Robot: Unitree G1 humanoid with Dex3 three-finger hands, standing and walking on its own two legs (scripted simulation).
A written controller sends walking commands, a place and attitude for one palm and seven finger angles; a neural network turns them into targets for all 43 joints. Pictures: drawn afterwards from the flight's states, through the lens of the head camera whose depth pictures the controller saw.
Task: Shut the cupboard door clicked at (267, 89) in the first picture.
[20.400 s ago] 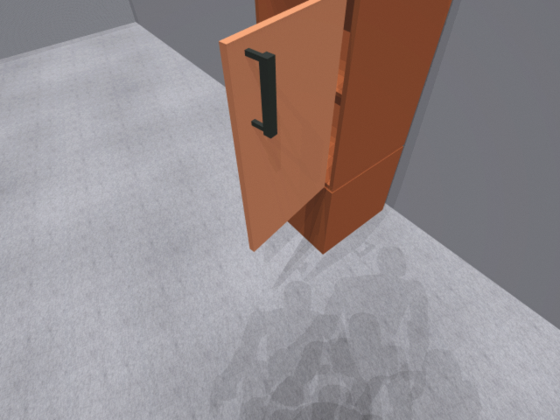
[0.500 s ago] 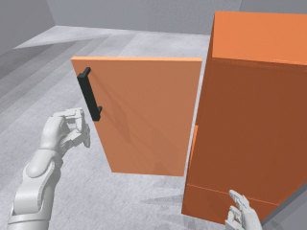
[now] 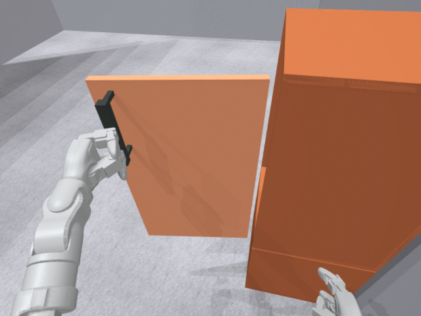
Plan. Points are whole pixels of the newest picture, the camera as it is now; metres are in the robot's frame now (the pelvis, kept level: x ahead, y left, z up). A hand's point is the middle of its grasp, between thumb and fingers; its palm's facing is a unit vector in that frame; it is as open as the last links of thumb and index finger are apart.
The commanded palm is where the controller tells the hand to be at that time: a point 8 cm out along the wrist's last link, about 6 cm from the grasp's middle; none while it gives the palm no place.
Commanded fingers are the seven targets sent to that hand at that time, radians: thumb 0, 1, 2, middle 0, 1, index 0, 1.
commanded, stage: bring the fist close to the handle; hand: left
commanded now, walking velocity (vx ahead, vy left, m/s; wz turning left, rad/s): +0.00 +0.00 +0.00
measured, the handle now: (117, 130) +0.43 +0.23 +0.15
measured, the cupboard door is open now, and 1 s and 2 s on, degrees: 100 91 75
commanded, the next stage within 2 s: push the door shut along its arc in 0.26 s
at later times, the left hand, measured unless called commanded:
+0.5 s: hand (120, 159) +0.34 +0.19 +0.15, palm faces +0.05 -1.00 -0.04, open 3.1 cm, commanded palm +0.33 +0.24 +0.16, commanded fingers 0.00 0.90 0.90 -1.30 -1.50 -1.30 -1.50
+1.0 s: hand (127, 137) +0.40 +0.20 +0.16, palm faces -0.08 -1.00 -0.04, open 3.2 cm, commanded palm +0.40 +0.23 +0.16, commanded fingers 0.00 0.90 0.90 -1.30 -1.50 -1.30 -1.50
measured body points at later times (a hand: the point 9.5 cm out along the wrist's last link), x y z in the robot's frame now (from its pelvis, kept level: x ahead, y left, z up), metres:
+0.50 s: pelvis +0.01 +0.00 +0.00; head -0.01 -0.02 +0.45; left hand +0.34 +0.25 +0.16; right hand +0.19 -0.23 -0.09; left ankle +0.04 +0.12 -0.73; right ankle -0.04 -0.10 -0.73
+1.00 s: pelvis +0.00 +0.01 +0.00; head +0.02 -0.01 +0.45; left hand +0.40 +0.25 +0.16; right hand +0.13 -0.25 -0.11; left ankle +0.04 +0.12 -0.73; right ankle -0.04 -0.10 -0.73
